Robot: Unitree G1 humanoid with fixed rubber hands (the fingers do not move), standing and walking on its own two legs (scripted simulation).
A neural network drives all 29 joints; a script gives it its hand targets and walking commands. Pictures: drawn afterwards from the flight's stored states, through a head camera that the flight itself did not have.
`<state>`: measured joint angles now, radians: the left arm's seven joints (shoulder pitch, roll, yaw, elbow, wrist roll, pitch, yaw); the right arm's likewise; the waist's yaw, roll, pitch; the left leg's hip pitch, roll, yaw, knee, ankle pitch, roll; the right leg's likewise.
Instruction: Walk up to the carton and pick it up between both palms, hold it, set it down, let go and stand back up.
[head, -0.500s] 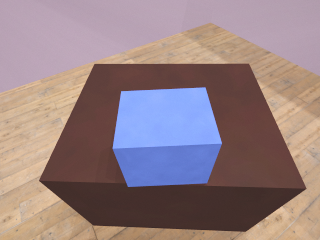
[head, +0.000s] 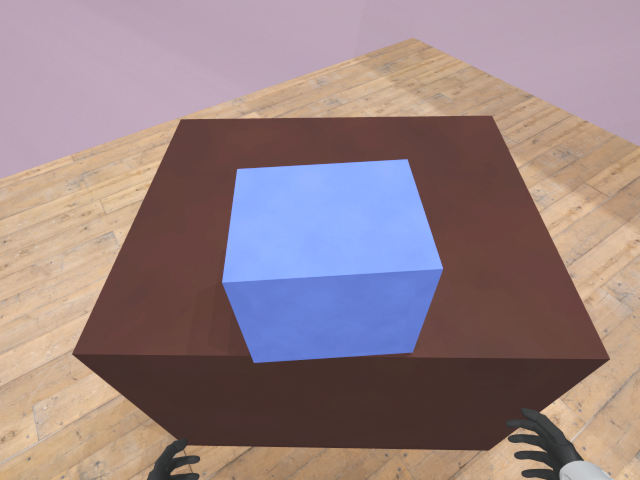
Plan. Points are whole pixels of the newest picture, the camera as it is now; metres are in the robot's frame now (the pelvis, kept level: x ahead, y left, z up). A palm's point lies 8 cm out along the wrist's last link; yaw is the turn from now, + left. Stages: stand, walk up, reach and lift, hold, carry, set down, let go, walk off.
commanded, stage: reach and lift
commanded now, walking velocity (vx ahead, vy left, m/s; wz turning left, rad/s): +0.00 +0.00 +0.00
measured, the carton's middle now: (328, 264) +0.43 +0.00 -0.01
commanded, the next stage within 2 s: none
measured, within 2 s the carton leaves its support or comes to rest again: neither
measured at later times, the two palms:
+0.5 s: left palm out of the picture +0.13 +0.23 -0.08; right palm (564, 478) +0.13 -0.26 -0.07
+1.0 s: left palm (170, 455) +0.18 +0.21 -0.06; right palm (547, 438) +0.17 -0.25 -0.05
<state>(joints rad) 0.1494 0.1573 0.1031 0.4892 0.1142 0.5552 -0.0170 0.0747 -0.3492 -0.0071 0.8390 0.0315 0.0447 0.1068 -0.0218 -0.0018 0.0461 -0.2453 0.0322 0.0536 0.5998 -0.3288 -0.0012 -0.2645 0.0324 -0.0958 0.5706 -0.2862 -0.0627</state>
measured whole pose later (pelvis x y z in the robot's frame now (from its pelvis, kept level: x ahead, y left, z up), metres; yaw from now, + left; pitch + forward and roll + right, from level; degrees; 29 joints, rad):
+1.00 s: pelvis +0.02 +0.00 +0.01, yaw -1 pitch -1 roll +0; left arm 0.24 0.19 -0.05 0.51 -0.08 -0.08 0.09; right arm 0.23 -0.23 -0.08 0.68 0.10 -0.30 0.13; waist 0.02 -0.02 0.02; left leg -0.14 0.02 0.08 0.42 -0.26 0.00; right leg -0.18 0.04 -0.07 0.42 -0.23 -0.06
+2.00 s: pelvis +0.02 +0.00 +0.01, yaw -1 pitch +4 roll +0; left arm -0.17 0.20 -0.05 0.69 -0.15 -0.27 0.10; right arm -0.21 -0.41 0.09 0.95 0.46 -0.41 0.15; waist 0.01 -0.02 -0.08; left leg -0.24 0.03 0.07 0.44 -0.27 -0.01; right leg -0.28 0.04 -0.07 0.43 -0.23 -0.06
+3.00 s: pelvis +0.00 +0.00 +0.01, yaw -1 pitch +14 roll +0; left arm -0.88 0.29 -0.03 0.97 -0.22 0.07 0.09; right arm -0.89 -0.54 0.08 1.19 0.45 -0.05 0.14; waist 0.03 0.01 -0.19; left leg -0.50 0.03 0.07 0.47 -0.22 0.00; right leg -0.52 0.04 -0.07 0.43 -0.17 -0.06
